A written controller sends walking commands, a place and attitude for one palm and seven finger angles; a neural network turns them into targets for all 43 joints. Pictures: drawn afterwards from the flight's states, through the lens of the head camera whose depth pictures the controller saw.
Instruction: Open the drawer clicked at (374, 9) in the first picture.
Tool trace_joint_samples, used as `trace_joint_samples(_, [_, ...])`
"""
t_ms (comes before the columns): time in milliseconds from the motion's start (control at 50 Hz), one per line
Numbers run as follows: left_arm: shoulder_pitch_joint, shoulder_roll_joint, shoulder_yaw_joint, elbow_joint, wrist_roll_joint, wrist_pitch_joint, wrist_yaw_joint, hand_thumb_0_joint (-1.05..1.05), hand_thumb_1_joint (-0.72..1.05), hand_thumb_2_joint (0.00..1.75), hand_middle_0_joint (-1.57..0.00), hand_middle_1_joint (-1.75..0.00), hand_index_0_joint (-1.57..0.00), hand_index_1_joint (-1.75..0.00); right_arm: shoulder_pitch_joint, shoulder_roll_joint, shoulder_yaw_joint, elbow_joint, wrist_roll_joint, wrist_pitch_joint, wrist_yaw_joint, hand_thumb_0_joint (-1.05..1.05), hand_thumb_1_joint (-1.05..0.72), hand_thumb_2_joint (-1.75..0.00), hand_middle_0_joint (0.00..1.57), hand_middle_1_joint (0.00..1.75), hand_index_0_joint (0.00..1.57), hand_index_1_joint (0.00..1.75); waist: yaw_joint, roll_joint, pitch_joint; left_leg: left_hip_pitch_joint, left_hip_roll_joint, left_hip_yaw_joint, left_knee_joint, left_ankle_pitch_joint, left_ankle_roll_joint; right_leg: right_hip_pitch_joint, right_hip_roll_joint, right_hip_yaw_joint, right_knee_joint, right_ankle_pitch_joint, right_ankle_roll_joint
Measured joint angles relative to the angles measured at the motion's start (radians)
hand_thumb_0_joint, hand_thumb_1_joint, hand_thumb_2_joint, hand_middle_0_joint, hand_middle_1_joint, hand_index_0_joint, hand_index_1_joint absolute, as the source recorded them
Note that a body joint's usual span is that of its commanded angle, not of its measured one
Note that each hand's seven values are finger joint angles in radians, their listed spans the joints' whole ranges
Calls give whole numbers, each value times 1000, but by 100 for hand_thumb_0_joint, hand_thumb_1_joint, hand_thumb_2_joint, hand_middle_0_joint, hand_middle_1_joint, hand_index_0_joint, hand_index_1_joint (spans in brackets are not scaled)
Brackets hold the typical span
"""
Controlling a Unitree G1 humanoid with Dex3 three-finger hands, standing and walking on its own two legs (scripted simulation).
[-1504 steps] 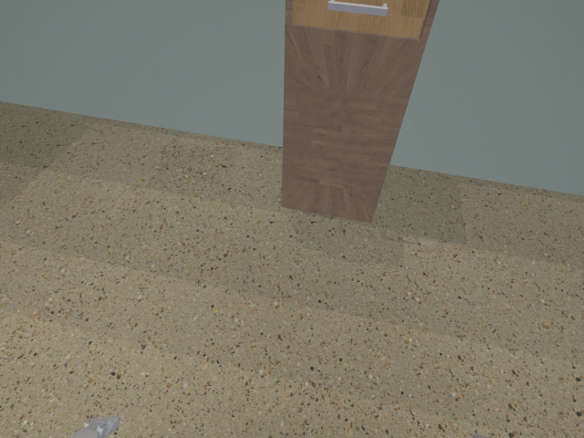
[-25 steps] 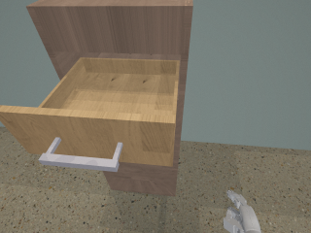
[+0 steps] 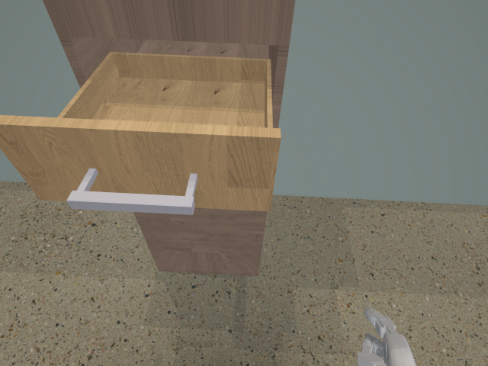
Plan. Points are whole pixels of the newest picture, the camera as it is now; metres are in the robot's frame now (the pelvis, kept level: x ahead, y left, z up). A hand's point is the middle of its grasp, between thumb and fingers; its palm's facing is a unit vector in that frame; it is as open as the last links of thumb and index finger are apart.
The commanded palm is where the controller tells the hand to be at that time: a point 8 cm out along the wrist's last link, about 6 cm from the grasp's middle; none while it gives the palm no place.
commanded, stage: step back with the hand held close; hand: left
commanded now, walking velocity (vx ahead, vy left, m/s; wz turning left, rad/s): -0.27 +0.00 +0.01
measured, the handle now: (137, 190) +0.31 +0.18 +0.16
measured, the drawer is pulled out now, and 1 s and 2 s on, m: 0.27 0.27 0.27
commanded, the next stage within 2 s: stop stepping back and stand still in 0.40 s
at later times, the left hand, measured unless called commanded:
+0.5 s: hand out of the picture +0.05 +0.23 +0.35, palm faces +0.63 -0.74 -0.23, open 7.4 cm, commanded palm -0.02 +0.28 +0.34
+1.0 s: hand out of the picture -0.08 +0.22 +0.34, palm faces +0.56 -0.73 -0.39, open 7.4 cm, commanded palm -0.13 +0.30 +0.34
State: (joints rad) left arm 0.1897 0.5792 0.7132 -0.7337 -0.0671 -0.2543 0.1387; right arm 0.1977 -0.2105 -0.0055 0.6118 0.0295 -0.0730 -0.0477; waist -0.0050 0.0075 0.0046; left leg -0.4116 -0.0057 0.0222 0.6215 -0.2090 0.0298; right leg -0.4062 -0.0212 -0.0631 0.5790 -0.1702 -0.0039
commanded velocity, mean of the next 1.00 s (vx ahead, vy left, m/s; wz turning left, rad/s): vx -0.01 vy -0.01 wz -0.01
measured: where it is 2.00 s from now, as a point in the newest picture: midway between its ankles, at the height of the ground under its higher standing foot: outside the picture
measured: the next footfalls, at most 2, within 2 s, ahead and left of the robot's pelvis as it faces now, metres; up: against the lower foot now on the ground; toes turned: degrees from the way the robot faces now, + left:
right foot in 0.46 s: -0.18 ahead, -0.13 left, +0.00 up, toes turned -1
left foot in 0.66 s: -0.09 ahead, +0.10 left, +0.00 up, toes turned +3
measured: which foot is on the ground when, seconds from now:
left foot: down 0.00-0.48, up 0.50-0.64, down 0.66-0.98, up 1.00-1.00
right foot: down 0.00-0.18, up 0.20-0.44, down 0.46-0.70, up 0.72-0.98, down 1.00-1.00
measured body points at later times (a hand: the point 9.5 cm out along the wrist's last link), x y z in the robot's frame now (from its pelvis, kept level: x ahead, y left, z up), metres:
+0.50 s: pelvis -0.14 +0.00 -0.01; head -0.12 +0.01 +0.44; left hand +0.01 +0.27 +0.36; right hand +0.04 -0.21 -0.10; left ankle +0.06 +0.10 -0.71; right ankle -0.22 -0.13 -0.73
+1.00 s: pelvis -0.25 +0.01 +0.01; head -0.26 +0.03 +0.46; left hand -0.11 +0.26 +0.35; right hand -0.08 -0.20 -0.06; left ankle -0.14 +0.10 -0.71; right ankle -0.30 -0.06 -0.72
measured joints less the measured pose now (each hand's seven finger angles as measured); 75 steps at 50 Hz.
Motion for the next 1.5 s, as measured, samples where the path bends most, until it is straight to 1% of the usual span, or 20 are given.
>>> trace_joint_samples(120, [-71, -39, -45, -3, 13, 1, 19, 0, 89, 90, -21, -30, -21, -30, 3, -12, 10, 21, -2, -3, -5, 1, -90, -90, 20, 30, 20, 30, -9, 9, 3, -70, 9, -12, 106, -150, -16, -24, -5, -30, -4, 37, -4])
trace_joint_samples(200, [-85, -29, -50, -19, 14, -2, 26, 0, 89, 90, -21, -30, -21, -30, 3, -24, 13, 24, -9, 3, -17, 2, -90, -90, 20, 30, 20, 30, -13, 1, 20, -79, 20, 7, 79, -50, 6, -57, -18, -44, 49, -69, 1])
trace_joint_samples(320, [-177, -10, -14, 12, 10, 5, 26, 0, 89, 90, -21, -30, -21, -30, 29, 12, -16, 25, -13, -34, -1, 2, -90, -90, 20, 30, 20, 30, -27, 47, 17, -122, 48, -47, 2, 131, 23, -92, 83, 51, 517, -320, 8])
trace_joint_samples(380, [-174, 0, 15, 6, -11, 17, 25, 0, 89, 90, -21, -30, -21, -30, 26, 38, -7, 36, -13, -42, 16, 2, -90, -90, 20, 30, 20, 30, -12, 32, -11, -139, 53, -37, -63, 190, 13, 17, 78, 40, 436, -358, 0])
trace_joint_samples(460, [-187, -11, 6, -1, -36, 25, 9, 0, 89, 90, -20, -30, -20, -30, -5, 52, 17, 29, -15, -58, 33, 2, -90, -90, 20, 30, 20, 30, 10, 8, -32, -195, 48, -9, -120, 253, -7, 209, 60, 19, 89, -371, -42])
trace_joint_samples(560, [-127, -41, -43, -40, -23, 2, -27, 0, 89, 90, -20, -30, -21, -30, -37, 29, 33, 78, 1, -29, 29, 2, -90, -90, 20, 30, 20, 30, -5, 13, 12, -260, -3, -30, 307, -99, -77, 234, 39, 9, 4, -243, 10])
trace_joint_samples(620, [-43, 23, 15, -73, -14, -8, -27, 0, 89, 90, -21, -30, -21, -30, 9, 34, 41, 54, 4, -12, 7, 2, -90, -90, 20, 30, 20, 30, -5, -44, -20, -140, -10, 9, 259, -77, -61, 229, 6, 33, -39, -205, 18])
trace_joint_samples(660, [-34, 48, 27, -64, -11, -12, -20, 0, 88, 90, -21, -30, -21, -30, 39, 11, 38, 39, 0, -19, -6, 2, -90, -90, 20, 30, 20, 30, -9, -38, -45, -13, 3, 10, 81, -5, -49, 215, 7, 26, -39, -196, 26])
trace_joint_samples(680, [-49, 52, 21, -48, -8, -13, -16, 0, 88, 90, -21, -30, -21, -30, 47, -6, 31, 36, -2, -25, -11, 2, -90, -90, 20, 30, 20, 30, -18, -21, -55, 22, 2, -1, 5, -58, -5, 198, 11, 12, -24, -200, 33])
trace_joint_samples(740, [-124, 45, 3, 35, 1, -7, -7, 0, 89, 90, -21, -30, -21, -30, 24, -19, 15, 53, -2, -24, -13, 2, -90, -90, 20, 30, 20, 30, -11, -37, -27, 6, -19, 7, -9, -31, 47, 164, -1, 25, 11, -202, 26])
trace_joint_samples(840, [-131, -28, -32, 101, -4, 55, 8, 0, 89, 90, -21, -30, -21, -30, 6, 4, 18, 35, -18, -35, -5, 2, -90, -90, 20, 30, 20, 30, -21, -31, -16, 22, -11, 13, -122, 80, 36, 88, 49, 32, 185, -301, -2])
trace_joint_samples(920, [0, -96, -96, -22, -8, 80, 6, 1, 89, 90, -20, -30, -20, -30, 14, 32, 34, 9, -25, -42, 8, 2, -90, -90, 20, 30, 20, 30, -34, -20, -42, 29, 3, 17, -197, 90, 20, 123, 74, -31, 126, -317, -24])
trace_joint_samples(980, [69, -47, -93, -118, -4, 75, -4, 1, 89, 90, -20, -30, -20, -30, 16, 46, 43, -22, -34, -29, 5, 2, -90, -90, 20, 30, 20, 30, -39, -30, -60, -38, -6, 28, -125, -15, 1, 207, 79, -56, -38, -365, -68])
trace_joint_samples(1020, [60, 5, -66, -148, 5, 46, -13, 1, 89, 90, -21, -30, -21, -30, -2, 39, 39, -10, -33, -14, 4, 1, -90, -90, 20, 30, 20, 30, -11, -30, -49, -140, -1, 20, 107, -122, -28, 198, 78, -36, -85, -228, -108])
trace_joint_samples(1060, [14, 41, -42, -127, 9, 1, -21, 1, 88, 90, -21, -30, -21, -30, -9, 29, 33, 37, -32, 6, 2, 1, -90, -90, 20, 30, 20, 30, 5, -16, -37, -198, 13, 2, 326, -129, -48, 206, 80, -47, -76, -131, -91])
trace_joint_samples(1120, [-80, 71, -18, -9, 10, -31, -14, 0, 88, 90, -22, -30, -22, -31, 40, 21, 30, 72, -13, 29, -2, 1, -90, -90, 20, 30, 20, 30, 12, -21, -89, -218, 37, 7, 435, -58, -46, 228, 61, -54, -100, -138, -71])
trace_joint_samples(1240, [-228, 3, -56, 294, -2, 41, 13, 0, 89, 90, -20, -30, -21, -30, 106, -37, 22, 77, 2, 25, -31, 2, -90, -90, 20, 30, 20, 30, 7, 0, -129, -38, 86, 38, 158, -100, -16, 235, 4, -71, -82, -166, -38])
trace_joint_samples(1300, [-158, -76, -115, 267, -11, 93, 19, 0, 90, 90, -20, -30, -20, -30, 103, -75, 7, 59, -4, 14, -35, 2, -90, -90, 20, 30, 20, 30, -6, 38, -105, 88, 89, 37, -15, -110, 0, 211, -5, -80, -23, -203, -11])
trace_joint_samples(1380, [63, -135, -152, 44, -8, 91, 0, 1, 90, 90, -19, -30, -20, -30, 35, -30, 2, 25, -9, -4, -16, 2, -90, -90, 20, 30, 20, 30, -30, -24, -12, 85, 69, 80, 1, -100, -35, 144, -37, -25, 89, -210, 12])
trace_joint_samples(1500, [208, 39, -15, -262, 8, -9, -1, 2, 88, 90, -21, -30, -21, -30, 19, 63, 26, -18, -25, -73, 21, 2, -90, -90, 20, 30, 20, 30, -13, -79, 43, 58, 84, 91, 12, -110, -49, 117, -1, -30, 57, -214, -15])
